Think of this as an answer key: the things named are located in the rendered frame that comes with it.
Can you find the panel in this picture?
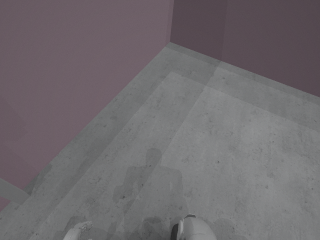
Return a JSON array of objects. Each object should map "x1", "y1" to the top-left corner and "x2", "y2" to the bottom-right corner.
[{"x1": 0, "y1": 178, "x2": 30, "y2": 205}]

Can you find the robot left hand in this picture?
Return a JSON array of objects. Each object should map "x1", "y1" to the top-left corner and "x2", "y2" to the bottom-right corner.
[{"x1": 63, "y1": 221, "x2": 93, "y2": 240}]

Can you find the robot right thigh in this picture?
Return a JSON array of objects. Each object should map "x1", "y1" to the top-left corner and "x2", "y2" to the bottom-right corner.
[{"x1": 178, "y1": 217, "x2": 218, "y2": 240}]

